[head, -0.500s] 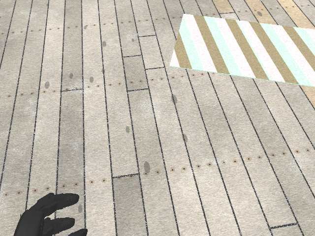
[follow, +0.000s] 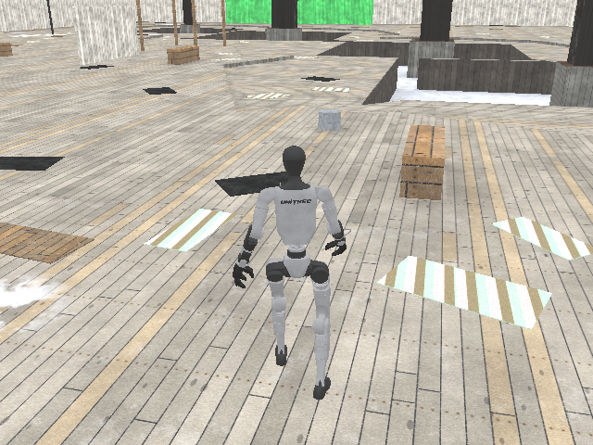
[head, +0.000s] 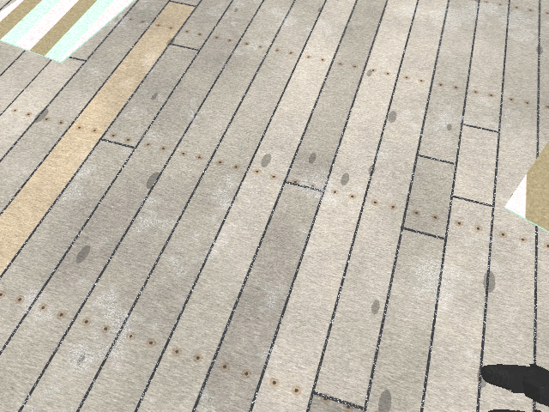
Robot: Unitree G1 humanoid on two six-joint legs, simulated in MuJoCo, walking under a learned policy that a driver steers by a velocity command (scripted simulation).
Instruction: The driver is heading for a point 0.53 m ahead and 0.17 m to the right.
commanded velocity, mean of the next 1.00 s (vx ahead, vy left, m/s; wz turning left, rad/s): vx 0.16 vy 0.00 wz -0.38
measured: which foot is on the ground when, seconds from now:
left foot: down 0.00-0.46, up 0.48-0.88, down 0.90-1.00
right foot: down 0.00-0.00, up 0.02-0.46, down 0.48-0.92, up 0.94-1.00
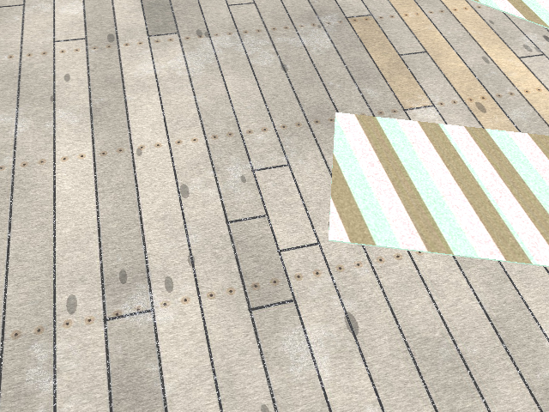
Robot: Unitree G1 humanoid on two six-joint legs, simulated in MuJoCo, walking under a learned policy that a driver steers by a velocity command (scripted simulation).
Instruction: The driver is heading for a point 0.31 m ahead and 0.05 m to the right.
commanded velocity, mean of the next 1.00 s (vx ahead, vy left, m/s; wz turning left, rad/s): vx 0.12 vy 0.00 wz -0.19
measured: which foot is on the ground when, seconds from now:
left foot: down 0.00-0.34, up 0.36-0.82, down 0.84-1.00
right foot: up 0.00-0.32, down 0.34-0.84, up 0.86-1.00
